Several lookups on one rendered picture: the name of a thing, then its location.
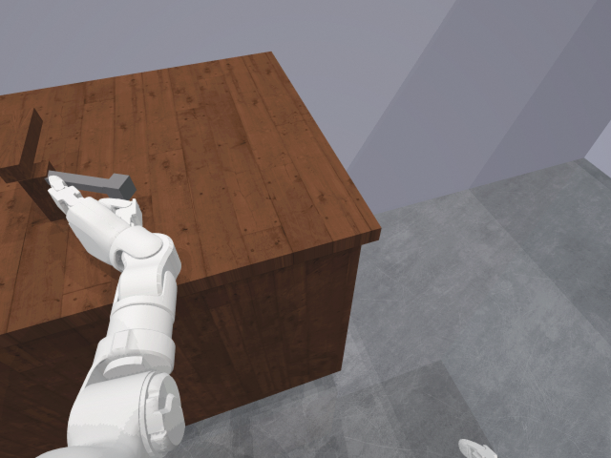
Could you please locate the counter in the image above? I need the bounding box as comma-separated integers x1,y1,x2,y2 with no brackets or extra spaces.
0,52,382,458

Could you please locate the robot left hand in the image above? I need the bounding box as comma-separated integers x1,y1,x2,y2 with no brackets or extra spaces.
48,176,142,265

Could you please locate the tap lever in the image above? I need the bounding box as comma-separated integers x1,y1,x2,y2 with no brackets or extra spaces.
44,170,137,200

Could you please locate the robot right hand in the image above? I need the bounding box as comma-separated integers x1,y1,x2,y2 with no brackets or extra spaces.
458,439,497,458

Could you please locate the robot left forearm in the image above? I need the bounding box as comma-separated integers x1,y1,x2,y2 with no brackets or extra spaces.
67,225,181,447

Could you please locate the robot left upper arm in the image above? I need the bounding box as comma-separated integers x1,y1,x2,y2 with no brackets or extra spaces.
35,370,185,458

